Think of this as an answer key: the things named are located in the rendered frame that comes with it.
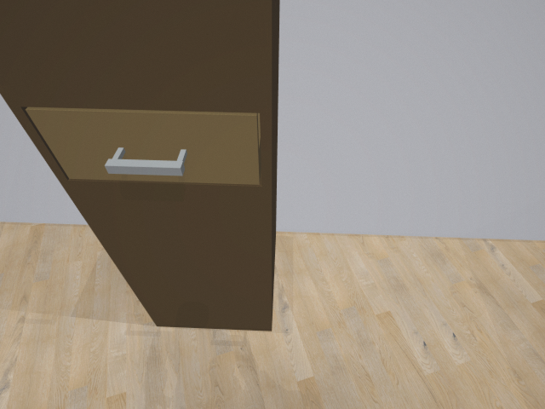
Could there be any drawer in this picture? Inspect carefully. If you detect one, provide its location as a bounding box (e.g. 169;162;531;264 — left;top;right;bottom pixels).
26;107;261;185

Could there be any cabinet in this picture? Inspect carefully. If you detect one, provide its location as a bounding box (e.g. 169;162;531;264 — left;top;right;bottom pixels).
0;0;280;331

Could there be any handle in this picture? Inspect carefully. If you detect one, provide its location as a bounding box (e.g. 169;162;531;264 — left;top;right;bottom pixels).
105;147;187;176

